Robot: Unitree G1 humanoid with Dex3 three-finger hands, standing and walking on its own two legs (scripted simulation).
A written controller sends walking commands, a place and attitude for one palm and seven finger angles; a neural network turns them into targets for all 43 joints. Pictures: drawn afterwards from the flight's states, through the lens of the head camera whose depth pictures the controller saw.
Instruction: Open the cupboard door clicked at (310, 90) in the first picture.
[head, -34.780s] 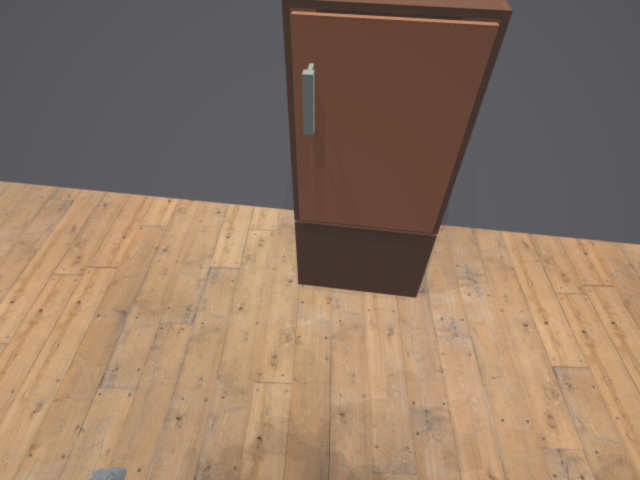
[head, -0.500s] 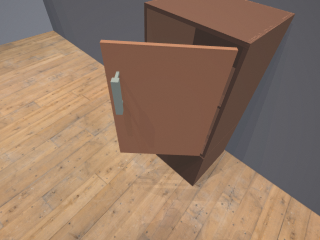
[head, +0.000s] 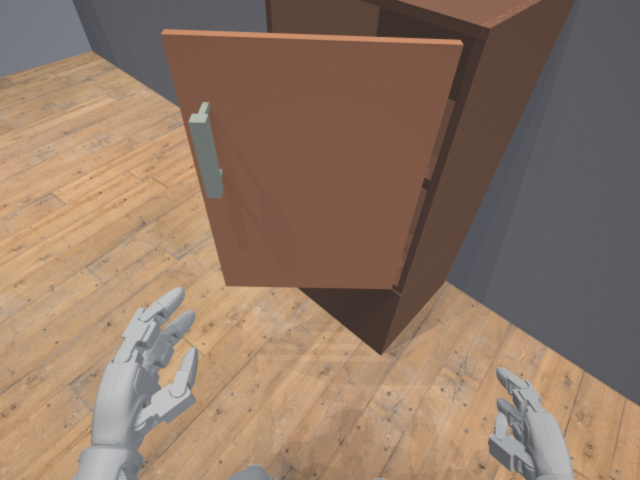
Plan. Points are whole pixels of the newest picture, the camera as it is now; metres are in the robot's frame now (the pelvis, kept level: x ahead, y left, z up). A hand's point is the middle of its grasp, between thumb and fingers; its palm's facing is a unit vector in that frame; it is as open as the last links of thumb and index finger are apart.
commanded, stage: raise the hand with hooked fingers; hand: left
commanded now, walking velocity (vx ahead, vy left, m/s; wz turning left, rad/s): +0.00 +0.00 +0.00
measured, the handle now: (210, 151) +0.58 +0.20 +0.10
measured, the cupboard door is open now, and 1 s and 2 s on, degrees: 43 43 43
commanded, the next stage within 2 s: move the hooked fingers beside the handle in 1.76 s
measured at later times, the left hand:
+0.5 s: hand (136, 366) +0.24 +0.22 +0.06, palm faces +0.05 -1.00 -0.05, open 11.1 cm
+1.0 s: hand (88, 313) +0.28 +0.27 +0.10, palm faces +0.06 -1.00 -0.06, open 13.7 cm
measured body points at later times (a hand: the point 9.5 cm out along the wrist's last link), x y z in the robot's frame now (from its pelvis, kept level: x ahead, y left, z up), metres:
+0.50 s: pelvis +0.02 -0.01 +0.00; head +0.07 -0.02 +0.44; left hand +0.23 +0.27 +0.06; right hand +0.18 -0.25 -0.10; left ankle +0.05 +0.12 -0.68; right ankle +0.02 -0.11 -0.68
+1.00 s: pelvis +0.03 +0.01 +0.02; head +0.06 +0.02 +0.47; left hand +0.27 +0.32 +0.10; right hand +0.21 -0.22 -0.05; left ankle +0.05 +0.12 -0.68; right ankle +0.02 -0.11 -0.68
